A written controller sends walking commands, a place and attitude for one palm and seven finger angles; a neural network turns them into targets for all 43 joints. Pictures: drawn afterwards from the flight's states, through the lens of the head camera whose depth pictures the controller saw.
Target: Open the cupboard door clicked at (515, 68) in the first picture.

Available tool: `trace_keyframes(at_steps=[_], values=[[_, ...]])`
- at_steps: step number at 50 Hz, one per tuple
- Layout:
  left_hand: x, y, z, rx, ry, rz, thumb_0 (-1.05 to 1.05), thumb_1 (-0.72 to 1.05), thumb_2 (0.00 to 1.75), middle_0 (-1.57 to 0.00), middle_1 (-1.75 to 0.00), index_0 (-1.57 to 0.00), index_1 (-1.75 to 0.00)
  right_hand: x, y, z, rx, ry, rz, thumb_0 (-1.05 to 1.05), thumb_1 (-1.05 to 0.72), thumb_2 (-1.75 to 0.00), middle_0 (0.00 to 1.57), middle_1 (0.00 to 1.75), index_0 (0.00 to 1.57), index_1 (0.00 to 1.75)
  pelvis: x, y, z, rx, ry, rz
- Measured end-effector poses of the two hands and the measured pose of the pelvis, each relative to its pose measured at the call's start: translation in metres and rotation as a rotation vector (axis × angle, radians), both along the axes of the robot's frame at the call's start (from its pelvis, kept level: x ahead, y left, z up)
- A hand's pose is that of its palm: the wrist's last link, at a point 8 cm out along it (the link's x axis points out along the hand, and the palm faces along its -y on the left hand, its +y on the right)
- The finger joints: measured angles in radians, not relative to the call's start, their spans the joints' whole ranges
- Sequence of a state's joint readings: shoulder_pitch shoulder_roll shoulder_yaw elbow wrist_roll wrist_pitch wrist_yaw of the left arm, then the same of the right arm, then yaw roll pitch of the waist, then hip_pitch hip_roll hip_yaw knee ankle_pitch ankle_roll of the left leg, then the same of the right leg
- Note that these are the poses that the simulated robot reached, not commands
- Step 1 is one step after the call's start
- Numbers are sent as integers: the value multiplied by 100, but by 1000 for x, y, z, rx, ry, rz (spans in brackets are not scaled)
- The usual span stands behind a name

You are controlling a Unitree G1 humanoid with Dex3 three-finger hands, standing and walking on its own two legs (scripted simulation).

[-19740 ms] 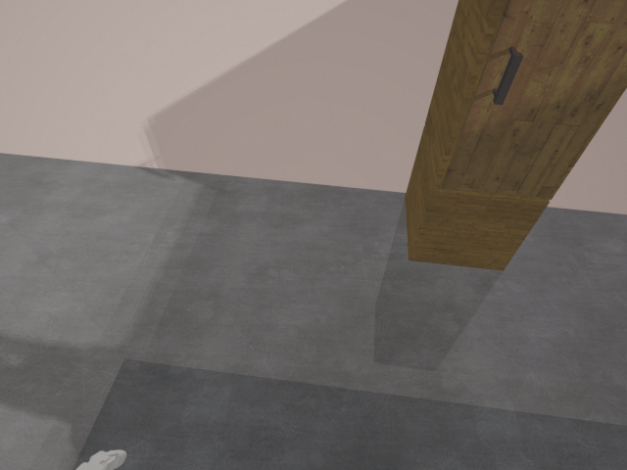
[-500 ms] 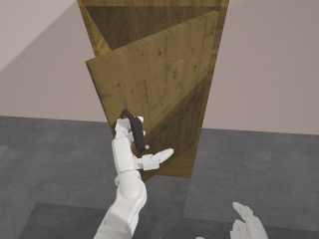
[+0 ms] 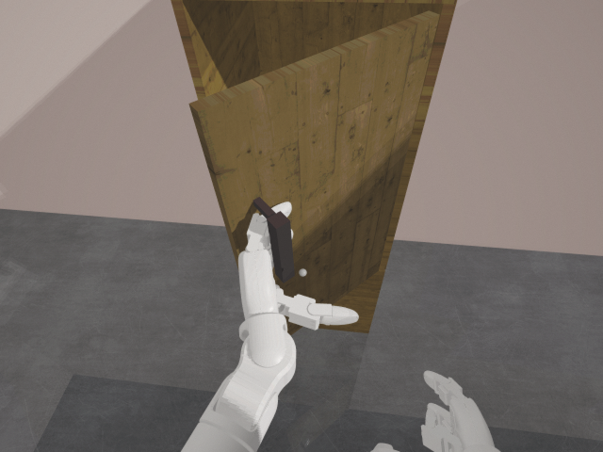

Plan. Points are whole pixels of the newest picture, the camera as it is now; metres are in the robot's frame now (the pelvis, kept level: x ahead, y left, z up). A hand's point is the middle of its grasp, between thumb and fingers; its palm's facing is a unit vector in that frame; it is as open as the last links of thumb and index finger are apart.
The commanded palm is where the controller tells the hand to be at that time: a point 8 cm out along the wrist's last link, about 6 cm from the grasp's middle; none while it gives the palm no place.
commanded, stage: slide the hand sideways off the handle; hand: left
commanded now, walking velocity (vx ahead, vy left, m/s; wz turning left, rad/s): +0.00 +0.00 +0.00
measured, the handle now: (273, 240) +0.37 +0.07 +0.09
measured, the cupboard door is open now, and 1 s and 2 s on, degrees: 45 49 49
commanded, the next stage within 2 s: draw the hand back to the body in 1.16 s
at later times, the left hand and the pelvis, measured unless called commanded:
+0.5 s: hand (301, 318) +0.26 +0.02 +0.09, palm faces -0.16 -0.99 -0.01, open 16.2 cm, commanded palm +0.23 +0.09 +0.08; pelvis +0.01 +0.00 +0.00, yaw -1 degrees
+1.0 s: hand (244, 347) +0.23 +0.08 +0.08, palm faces -0.09 -1.00 -0.01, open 16.1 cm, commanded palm +0.19 +0.14 +0.08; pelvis +0.02 +0.00 -0.01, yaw +0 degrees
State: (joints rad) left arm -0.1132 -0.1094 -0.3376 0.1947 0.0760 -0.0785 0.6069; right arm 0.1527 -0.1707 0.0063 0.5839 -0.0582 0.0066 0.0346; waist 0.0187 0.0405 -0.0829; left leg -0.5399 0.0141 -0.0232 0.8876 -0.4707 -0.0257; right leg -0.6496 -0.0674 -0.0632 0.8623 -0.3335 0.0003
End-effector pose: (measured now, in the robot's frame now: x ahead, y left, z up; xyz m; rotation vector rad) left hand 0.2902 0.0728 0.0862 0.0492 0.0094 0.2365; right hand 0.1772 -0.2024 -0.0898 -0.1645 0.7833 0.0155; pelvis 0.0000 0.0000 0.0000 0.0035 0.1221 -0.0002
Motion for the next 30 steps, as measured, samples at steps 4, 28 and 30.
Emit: trace_keyframes(at_steps=[4, 28, 30], values=[[-10, 1, -2, 33, -37, -250, -1, -49, 30, -34, -48, -24, -55, -6, -6, 3, -17, -14, -11, 1, -91, -90, 20, 30, 20, 30, -2, -2, -1, 2, -5, 10], [-49, 14, 1, -40, -21, -392, -1, -50, 30, -19, -32, -18, -32, -9, -22, 21, -22, -98, -69, 1, -91, -90, 20, 30, 20, 30, 8, -5, 3, 14, -20, -24], [-52, 18, 1, -42, -17, -388, -1, -50, 30, -20, -32, -19, -32, -3, -22, 22, -24, -113, -65, 1, -91, -90, 20, 30, 20, 30, 10, -6, 2, 13, -17, -22]])
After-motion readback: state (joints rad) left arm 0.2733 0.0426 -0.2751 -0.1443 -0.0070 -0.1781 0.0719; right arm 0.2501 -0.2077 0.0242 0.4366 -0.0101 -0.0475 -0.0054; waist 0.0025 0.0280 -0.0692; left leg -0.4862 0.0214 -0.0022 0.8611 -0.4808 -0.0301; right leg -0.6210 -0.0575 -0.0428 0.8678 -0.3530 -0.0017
